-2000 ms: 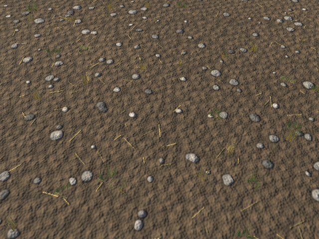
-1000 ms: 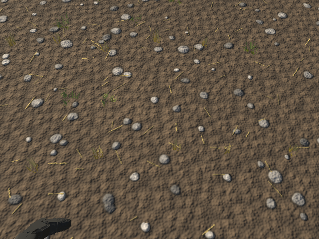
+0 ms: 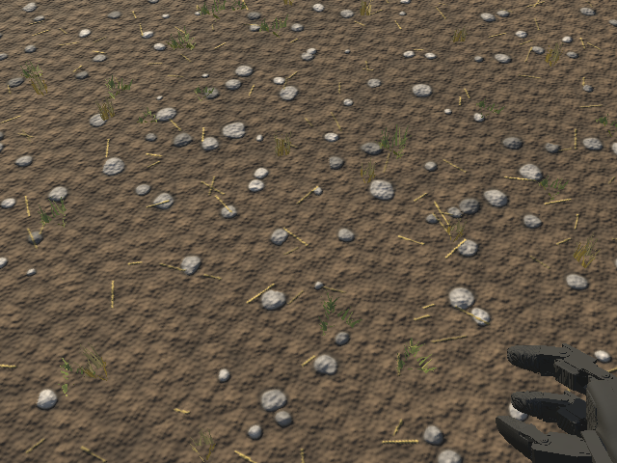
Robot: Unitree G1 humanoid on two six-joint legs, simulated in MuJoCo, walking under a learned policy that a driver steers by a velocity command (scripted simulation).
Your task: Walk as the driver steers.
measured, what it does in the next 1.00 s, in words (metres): walks ahead, turning right: right foot, then left foot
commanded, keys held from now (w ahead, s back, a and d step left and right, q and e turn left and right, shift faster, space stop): w+e+shift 0.84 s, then w+shift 0.16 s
